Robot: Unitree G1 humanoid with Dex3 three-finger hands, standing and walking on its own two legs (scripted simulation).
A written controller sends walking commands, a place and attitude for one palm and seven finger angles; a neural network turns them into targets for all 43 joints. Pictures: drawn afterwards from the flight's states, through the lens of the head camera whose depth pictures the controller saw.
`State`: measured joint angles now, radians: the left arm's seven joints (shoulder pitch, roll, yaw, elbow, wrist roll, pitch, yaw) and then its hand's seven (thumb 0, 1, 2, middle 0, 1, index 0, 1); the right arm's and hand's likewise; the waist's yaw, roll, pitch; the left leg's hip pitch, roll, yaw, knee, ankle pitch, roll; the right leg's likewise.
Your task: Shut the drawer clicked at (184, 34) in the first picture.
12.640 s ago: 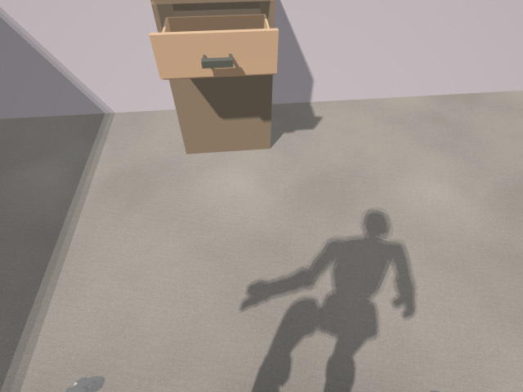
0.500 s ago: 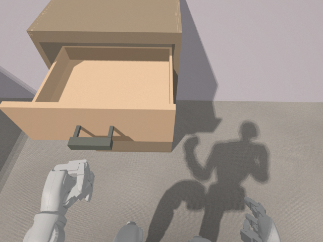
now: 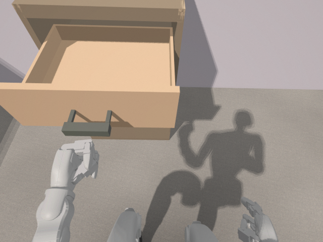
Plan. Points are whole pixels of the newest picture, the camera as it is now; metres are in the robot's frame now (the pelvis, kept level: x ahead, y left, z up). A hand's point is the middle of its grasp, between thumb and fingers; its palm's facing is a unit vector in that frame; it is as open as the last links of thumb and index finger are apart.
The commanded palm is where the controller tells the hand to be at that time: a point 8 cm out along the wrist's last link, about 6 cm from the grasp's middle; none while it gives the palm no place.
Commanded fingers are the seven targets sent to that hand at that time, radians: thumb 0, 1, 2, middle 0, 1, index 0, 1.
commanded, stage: bring the fist close to the handle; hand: left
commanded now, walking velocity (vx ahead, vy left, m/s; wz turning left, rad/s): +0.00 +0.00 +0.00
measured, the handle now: (89, 121) +0.40 +0.20 +0.04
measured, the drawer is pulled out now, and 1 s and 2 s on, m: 0.28 0.23 0.11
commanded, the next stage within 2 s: push the drawer shut in 0.30 s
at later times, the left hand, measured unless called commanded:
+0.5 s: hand (99, 160) +0.30 +0.16 +0.04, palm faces +0.01 -1.00 -0.05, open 3.3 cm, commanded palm +0.29 +0.21 +0.04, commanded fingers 0.00 0.90 0.90 -1.40 -1.60 -1.40 -1.60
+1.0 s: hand (101, 135) +0.36 +0.17 +0.03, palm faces +0.01 -1.00 -0.05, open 3.0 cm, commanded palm +0.35 +0.22 +0.04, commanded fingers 0.00 0.90 0.90 -1.40 -1.60 -1.40 -1.60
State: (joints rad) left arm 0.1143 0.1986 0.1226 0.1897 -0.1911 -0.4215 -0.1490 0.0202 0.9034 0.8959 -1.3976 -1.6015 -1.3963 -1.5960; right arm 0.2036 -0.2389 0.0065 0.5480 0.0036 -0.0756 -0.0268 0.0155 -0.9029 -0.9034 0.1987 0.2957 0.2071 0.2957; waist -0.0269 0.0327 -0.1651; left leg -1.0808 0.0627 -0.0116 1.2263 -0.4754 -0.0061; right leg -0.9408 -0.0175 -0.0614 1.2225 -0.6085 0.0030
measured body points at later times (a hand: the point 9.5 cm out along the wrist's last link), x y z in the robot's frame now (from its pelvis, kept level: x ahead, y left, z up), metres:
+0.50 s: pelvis +0.00 +0.00 +0.00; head +0.09 +0.00 +0.44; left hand +0.29 +0.21 +0.04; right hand +0.17 -0.24 -0.10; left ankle +0.06 +0.12 -0.63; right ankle -0.01 -0.13 -0.63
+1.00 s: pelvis +0.00 +0.00 +0.00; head +0.10 +0.00 +0.44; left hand +0.36 +0.22 +0.04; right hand +0.13 -0.26 -0.11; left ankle +0.06 +0.12 -0.63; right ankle -0.01 -0.13 -0.63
